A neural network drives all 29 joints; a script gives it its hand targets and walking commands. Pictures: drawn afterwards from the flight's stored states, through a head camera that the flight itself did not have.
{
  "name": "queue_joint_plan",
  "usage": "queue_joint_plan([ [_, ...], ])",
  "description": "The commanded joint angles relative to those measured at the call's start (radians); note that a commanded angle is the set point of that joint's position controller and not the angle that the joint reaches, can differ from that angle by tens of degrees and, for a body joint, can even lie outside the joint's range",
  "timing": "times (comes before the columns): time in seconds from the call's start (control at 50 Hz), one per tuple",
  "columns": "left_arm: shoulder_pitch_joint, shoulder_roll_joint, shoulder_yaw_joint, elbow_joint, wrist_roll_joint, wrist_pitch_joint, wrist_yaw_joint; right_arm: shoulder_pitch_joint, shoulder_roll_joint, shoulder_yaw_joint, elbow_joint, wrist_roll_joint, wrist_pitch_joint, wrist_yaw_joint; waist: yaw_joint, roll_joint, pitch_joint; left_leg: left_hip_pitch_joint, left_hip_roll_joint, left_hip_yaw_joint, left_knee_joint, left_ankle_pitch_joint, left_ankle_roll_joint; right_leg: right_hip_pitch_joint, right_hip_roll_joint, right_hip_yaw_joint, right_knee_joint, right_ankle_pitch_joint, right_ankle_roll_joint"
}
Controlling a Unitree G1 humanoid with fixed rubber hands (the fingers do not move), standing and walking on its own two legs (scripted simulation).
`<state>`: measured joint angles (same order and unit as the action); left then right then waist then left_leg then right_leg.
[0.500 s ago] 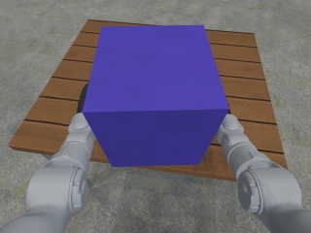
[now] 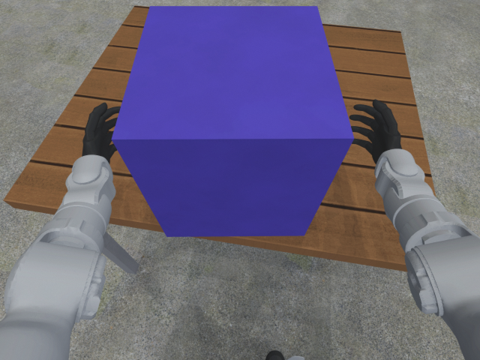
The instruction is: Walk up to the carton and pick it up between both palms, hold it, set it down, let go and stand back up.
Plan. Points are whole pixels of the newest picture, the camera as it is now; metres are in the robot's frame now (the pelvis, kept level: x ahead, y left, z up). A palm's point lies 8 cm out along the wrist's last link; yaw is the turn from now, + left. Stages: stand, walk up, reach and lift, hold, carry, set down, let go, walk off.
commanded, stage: set down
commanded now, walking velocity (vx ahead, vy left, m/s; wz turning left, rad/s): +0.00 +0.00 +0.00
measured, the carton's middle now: (234, 132) +0.49 +0.04 +0.06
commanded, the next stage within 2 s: none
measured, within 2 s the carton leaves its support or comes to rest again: neither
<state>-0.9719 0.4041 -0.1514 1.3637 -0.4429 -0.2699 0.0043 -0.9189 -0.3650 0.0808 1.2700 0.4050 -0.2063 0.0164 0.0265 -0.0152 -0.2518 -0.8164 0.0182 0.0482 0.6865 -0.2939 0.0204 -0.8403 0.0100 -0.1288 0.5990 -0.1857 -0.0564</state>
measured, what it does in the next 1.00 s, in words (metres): stands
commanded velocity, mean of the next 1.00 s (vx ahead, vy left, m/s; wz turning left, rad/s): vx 0.00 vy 0.00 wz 0.00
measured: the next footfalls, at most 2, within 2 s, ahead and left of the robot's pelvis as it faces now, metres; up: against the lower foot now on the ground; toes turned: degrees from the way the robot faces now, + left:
none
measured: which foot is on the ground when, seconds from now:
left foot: down 0.00-1.00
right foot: down 0.00-1.00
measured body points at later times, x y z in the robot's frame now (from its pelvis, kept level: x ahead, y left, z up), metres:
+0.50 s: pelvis +0.00 -0.01 +0.02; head +0.04 +0.00 +0.47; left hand +0.47 +0.27 +0.20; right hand +0.48 -0.21 +0.19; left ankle +0.00 +0.10 -0.71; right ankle +0.04 -0.09 -0.71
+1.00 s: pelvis +0.01 -0.01 +0.03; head +0.03 +0.00 +0.48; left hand +0.45 +0.27 +0.21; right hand +0.45 -0.21 +0.19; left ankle +0.00 +0.10 -0.71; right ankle +0.04 -0.09 -0.71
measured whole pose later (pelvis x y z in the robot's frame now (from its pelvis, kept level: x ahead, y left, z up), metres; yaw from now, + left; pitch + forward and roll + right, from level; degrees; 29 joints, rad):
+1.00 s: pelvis +0.01 -0.01 +0.03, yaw +1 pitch +5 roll +0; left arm -0.96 0.51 0.02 0.97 -0.29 0.28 -0.07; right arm -0.89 -0.37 0.04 0.88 0.41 0.27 -0.09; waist -0.01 -0.02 -0.06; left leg -0.27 0.01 0.04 0.38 -0.19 0.01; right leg -0.30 0.02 -0.13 0.31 -0.10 -0.06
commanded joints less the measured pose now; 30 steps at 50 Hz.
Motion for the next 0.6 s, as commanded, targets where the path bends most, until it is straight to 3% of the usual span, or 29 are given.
queue_joint_plan([
  [0.0,-0.505,0.176,0.013,-0.243,0.003,-0.018,-0.002,-0.498,-0.194,-0.055,-0.276,-0.008,-0.026,0.005,0.003,0.068,-0.816,0.311,-0.016,-0.038,-0.030,0.470,-0.064,0.495,0.013,0.074,0.029,0.337,0.062],
  [0.06,-0.535,0.222,0.042,-0.236,0.016,0.042,-0.017,-0.518,-0.203,-0.042,-0.265,0.016,0.027,-0.009,0.012,0.028,-0.774,0.235,-0.033,-0.024,-0.069,0.385,-0.050,0.624,0.001,0.102,0.018,0.341,0.073],
  [0.08,-0.542,0.250,0.043,-0.210,0.005,0.063,-0.020,-0.544,-0.203,-0.031,-0.271,0.023,0.051,-0.017,0.001,-0.028,-0.750,0.174,-0.034,-0.025,-0.086,0.320,-0.030,0.656,-0.005,0.113,0.017,0.321,0.078],
  [0.12,-0.580,0.255,0.032,-0.229,-0.013,0.096,-0.020,-0.568,-0.212,-0.036,-0.292,0.025,0.087,-0.034,-0.013,-0.023,-0.744,0.146,-0.036,-0.027,-0.122,0.261,-0.021,0.683,-0.009,0.117,0.012,0.292,0.076],
  [0.16,-0.594,0.268,0.043,-0.251,0.001,0.119,-0.017,-0.571,-0.214,-0.039,-0.313,0.029,0.110,-0.044,0.004,0.008,-0.762,0.162,-0.041,-0.025,-0.128,0.324,-0.019,0.712,-0.004,0.113,0.011,0.350,0.078],
  [0.2,-0.591,0.273,0.071,-0.270,0.002,0.145,-0.024,-0.584,-0.210,-0.023,-0.359,0.041,0.125,-0.051,0.005,-0.019,-0.756,0.183,-0.045,-0.018,-0.126,0.370,-0.016,0.758,-0.002,0.125,0.007,0.398,0.079],
  [0.22,-0.679,0.306,-0.010,-0.205,0.002,0.163,-0.042,-0.612,-0.190,-0.027,-0.202,0.019,0.168,-0.065,-0.055,0.012,-0.673,0.080,-0.041,-0.024,-0.142,0.241,-0.022,0.806,-0.034,0.180,-0.012,0.318,0.081],
  [0.26,-0.678,0.277,-0.025,-0.176,-0.015,0.179,-0.037,-0.631,-0.174,-0.018,-0.221,0.032,0.192,-0.064,-0.033,0.008,-0.597,0.042,-0.040,-0.027,-0.188,0.153,-0.013,0.808,-0.047,0.183,-0.027,0.245,0.076],
  [0.42,-0.688,0.281,-0.029,-0.139,-0.010,0.251,-0.054,-0.647,-0.182,-0.026,-0.225,0.035,0.260,-0.069,-0.042,0.057,-0.522,0.231,-0.033,-0.041,-0.233,0.285,-0.031,0.783,-0.028,0.115,-0.097,0.296,0.058],
  [0.58,-0.724,0.308,0.011,-0.285,-0.012,0.351,-0.044,-0.676,-0.205,-0.074,-0.344,0.011,0.337,-0.079,-0.043,0.074,-0.582,0.381,-0.030,-0.043,-0.252,0.392,-0.046,0.792,-0.004,0.094,-0.146,0.366,0.045],
])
